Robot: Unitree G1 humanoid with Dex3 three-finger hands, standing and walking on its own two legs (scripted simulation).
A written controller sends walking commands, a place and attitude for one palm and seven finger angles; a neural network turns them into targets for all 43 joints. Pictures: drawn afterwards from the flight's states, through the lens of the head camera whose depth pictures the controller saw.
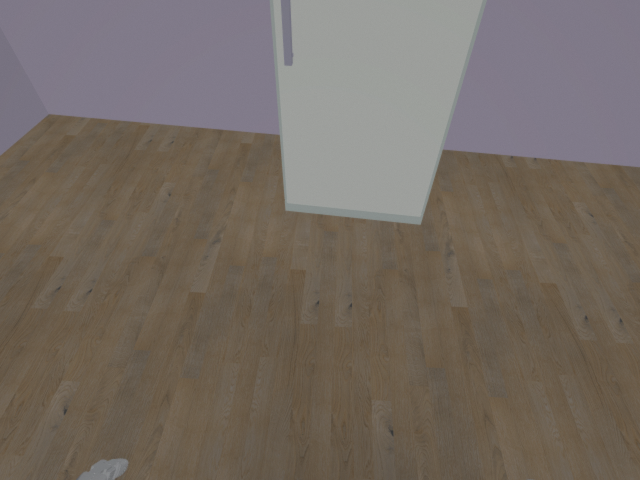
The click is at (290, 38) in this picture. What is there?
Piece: fridge door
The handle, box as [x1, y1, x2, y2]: [281, 0, 292, 65]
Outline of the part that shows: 281,0 284,64 291,65 292,53 290,4 289,0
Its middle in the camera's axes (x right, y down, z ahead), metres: -0.09 -0.71 +1.03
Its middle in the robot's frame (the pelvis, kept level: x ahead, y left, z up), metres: +1.26 +0.17 +0.19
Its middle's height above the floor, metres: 0.96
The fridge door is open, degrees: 0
